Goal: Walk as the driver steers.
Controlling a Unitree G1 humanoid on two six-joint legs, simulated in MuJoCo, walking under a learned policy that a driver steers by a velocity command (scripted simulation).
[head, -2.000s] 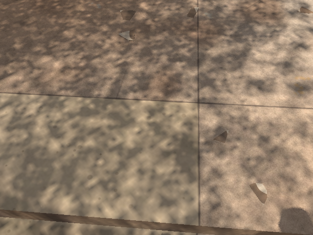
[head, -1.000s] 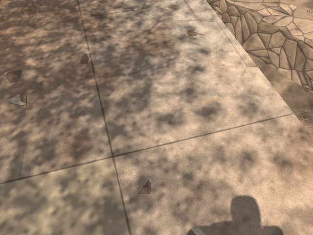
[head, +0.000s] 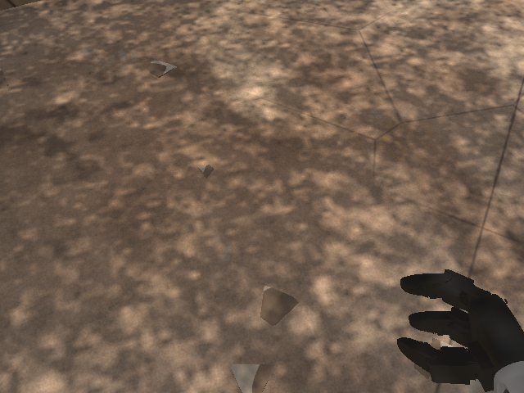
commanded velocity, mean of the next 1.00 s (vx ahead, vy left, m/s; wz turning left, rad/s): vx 0.67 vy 0.00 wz -0.83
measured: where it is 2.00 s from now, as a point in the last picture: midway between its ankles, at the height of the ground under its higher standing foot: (388, 222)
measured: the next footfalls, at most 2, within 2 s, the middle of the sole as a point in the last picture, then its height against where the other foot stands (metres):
left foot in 0.08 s outside the picture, level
right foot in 0.50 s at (370, 339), level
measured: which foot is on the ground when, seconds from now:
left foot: up 0.00-0.06, down 0.08-0.50, up 0.52-0.86, down 0.88-1.00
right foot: down 0.00-0.08, up 0.10-0.48, down 0.50-0.86, up 0.88-1.00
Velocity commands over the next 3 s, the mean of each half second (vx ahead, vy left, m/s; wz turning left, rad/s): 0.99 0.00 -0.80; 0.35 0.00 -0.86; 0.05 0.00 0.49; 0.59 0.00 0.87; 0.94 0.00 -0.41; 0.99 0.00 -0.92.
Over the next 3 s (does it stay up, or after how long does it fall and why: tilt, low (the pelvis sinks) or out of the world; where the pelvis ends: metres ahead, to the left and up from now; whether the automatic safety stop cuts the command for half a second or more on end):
stays up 1.87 -0.49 -0.03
